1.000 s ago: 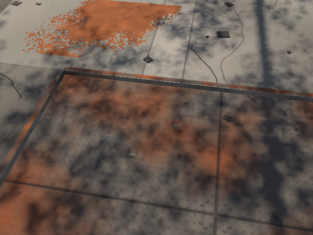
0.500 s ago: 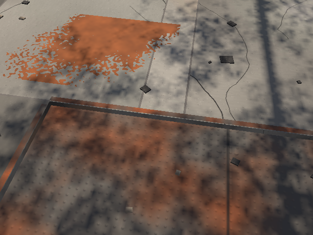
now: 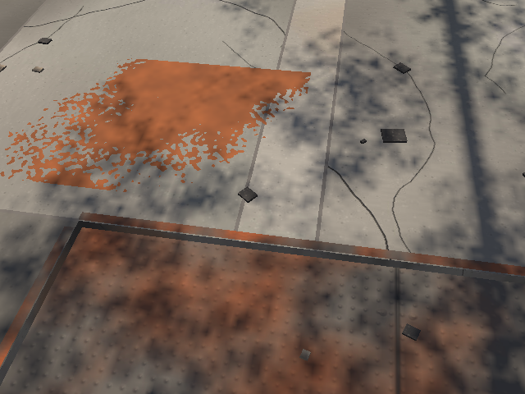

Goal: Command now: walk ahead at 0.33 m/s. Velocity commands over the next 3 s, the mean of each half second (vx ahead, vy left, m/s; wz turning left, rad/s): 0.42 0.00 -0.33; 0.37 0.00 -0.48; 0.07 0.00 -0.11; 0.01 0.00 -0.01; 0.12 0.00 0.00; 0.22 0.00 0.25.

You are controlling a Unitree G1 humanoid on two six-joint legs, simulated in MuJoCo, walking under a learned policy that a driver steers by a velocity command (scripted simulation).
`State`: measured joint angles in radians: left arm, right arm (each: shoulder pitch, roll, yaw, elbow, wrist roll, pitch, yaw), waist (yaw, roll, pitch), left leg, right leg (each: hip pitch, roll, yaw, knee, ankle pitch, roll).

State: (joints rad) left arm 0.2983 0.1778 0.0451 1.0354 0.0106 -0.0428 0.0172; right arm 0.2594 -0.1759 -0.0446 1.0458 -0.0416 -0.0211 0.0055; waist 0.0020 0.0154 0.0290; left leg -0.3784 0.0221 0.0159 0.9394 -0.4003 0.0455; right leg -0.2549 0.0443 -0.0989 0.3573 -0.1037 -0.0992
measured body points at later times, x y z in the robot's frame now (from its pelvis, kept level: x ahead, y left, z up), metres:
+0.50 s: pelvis +0.13 +0.04 +0.01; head +0.14 +0.05 +0.46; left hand +0.29 +0.26 -0.13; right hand +0.05 -0.20 -0.13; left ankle +0.08 +0.13 -0.74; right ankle +0.17 -0.11 -0.66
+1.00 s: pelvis +0.33 -0.08 +0.00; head +0.37 -0.12 +0.45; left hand +0.52 +0.12 -0.13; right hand +0.30 -0.35 -0.14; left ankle +0.45 +0.04 -0.66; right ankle +0.33 -0.12 -0.74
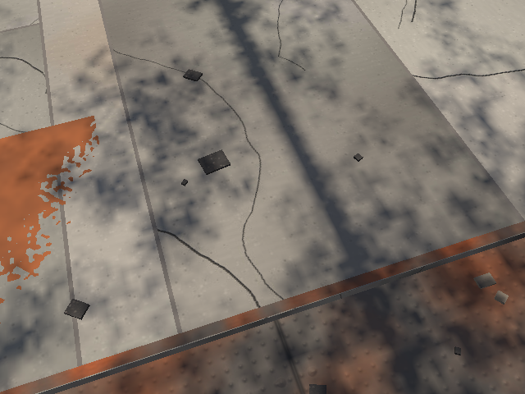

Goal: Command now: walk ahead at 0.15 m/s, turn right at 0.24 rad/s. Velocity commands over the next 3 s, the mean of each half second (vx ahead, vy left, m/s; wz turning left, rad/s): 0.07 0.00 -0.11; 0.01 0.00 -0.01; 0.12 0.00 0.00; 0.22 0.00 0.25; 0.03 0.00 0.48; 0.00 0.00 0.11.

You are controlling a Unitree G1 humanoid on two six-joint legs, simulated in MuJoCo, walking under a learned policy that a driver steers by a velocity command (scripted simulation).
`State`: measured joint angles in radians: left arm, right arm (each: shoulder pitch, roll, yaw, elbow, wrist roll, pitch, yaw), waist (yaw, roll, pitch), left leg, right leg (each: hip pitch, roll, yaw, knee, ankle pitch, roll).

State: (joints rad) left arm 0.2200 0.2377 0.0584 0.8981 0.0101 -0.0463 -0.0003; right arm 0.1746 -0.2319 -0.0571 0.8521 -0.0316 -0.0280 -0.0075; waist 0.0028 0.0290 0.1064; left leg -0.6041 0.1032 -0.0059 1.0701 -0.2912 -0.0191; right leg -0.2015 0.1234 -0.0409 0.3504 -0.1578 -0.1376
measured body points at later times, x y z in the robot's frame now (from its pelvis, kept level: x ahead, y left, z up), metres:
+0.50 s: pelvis +0.09 +0.04 +0.00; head +0.10 +0.04 +0.45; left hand +0.12 +0.28 -0.16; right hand +0.15 -0.20 -0.14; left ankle +0.13 +0.13 -0.74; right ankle +0.03 -0.05 -0.74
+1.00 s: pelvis +0.10 +0.04 +0.00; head +0.10 +0.03 +0.45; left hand +0.08 +0.26 -0.16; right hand +0.09 -0.19 -0.16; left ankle +0.13 +0.13 -0.74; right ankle +0.03 -0.05 -0.74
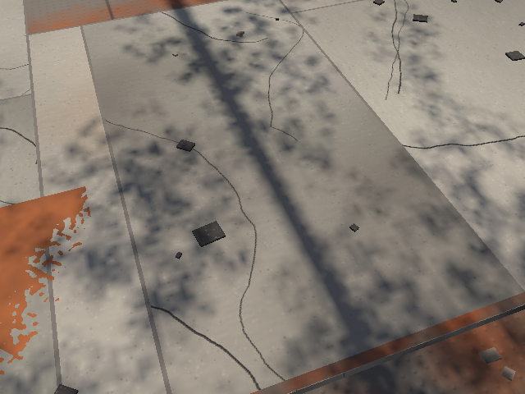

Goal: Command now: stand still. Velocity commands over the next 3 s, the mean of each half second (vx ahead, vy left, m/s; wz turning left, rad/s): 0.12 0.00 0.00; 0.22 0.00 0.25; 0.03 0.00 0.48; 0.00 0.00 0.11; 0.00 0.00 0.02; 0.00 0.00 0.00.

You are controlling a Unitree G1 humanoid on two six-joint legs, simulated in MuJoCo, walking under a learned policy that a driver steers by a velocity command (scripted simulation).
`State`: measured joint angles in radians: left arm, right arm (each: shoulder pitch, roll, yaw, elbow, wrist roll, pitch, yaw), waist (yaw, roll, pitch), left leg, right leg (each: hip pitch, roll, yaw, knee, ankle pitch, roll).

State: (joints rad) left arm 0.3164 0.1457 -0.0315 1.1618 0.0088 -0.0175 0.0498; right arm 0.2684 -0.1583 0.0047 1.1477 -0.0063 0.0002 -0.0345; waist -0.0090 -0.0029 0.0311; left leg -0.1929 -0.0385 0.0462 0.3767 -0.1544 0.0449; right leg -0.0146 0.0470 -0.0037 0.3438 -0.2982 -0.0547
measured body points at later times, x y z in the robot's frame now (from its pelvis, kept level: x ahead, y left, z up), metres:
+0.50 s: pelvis +0.06 +0.01 -0.01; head +0.06 +0.03 +0.44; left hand -0.07 +0.23 -0.16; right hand +0.10 -0.23 -0.15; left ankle +0.10 +0.12 -0.72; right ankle -0.07 -0.08 -0.74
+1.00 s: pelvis +0.22 +0.06 +0.00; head +0.25 +0.08 +0.45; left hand +0.32 +0.31 -0.14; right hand +0.23 -0.18 -0.15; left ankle +0.18 +0.14 -0.74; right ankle +0.32 -0.04 -0.70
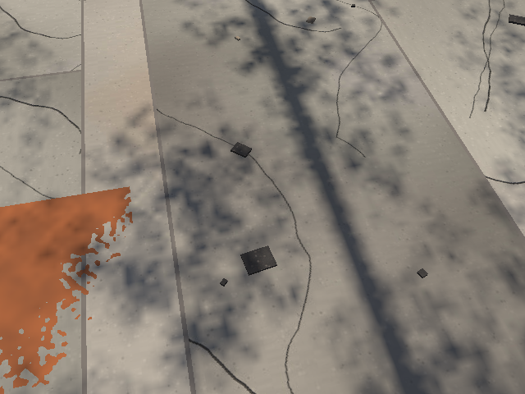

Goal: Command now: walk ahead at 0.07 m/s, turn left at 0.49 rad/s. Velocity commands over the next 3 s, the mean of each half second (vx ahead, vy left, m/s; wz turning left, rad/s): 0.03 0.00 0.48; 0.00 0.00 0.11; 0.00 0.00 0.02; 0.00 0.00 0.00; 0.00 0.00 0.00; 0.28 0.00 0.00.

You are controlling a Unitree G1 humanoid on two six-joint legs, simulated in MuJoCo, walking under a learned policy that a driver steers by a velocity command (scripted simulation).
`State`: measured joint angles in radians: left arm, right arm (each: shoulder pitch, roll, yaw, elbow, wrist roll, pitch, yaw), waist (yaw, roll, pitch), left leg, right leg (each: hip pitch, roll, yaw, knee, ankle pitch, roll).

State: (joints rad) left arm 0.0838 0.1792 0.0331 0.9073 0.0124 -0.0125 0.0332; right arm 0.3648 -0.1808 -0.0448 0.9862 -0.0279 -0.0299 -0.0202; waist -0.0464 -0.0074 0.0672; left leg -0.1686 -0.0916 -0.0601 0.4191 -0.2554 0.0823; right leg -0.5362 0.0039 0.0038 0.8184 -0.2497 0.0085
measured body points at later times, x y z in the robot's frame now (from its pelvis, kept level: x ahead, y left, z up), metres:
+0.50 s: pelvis +0.03 -0.02 +0.00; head +0.07 -0.02 +0.45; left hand +0.03 +0.25 -0.13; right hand +0.22 -0.24 -0.13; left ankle -0.01 +0.09 -0.70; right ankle +0.09 -0.12 -0.74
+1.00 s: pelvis +0.01 +0.00 +0.00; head +0.02 +0.01 +0.45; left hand -0.05 +0.24 -0.15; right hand +0.15 -0.20 -0.14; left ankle -0.01 +0.08 -0.74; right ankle +0.01 -0.13 -0.74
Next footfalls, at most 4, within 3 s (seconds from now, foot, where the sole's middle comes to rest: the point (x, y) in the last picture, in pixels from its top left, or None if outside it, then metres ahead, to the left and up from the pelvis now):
0.12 right None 0.13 -0.11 -0.78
0.58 left None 0.03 0.09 -0.78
0.94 right None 0.05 -0.12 -0.78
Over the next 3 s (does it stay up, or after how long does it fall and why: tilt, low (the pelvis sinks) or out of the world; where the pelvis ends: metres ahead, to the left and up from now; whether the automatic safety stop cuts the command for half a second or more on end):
stays up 0.12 0.06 0.00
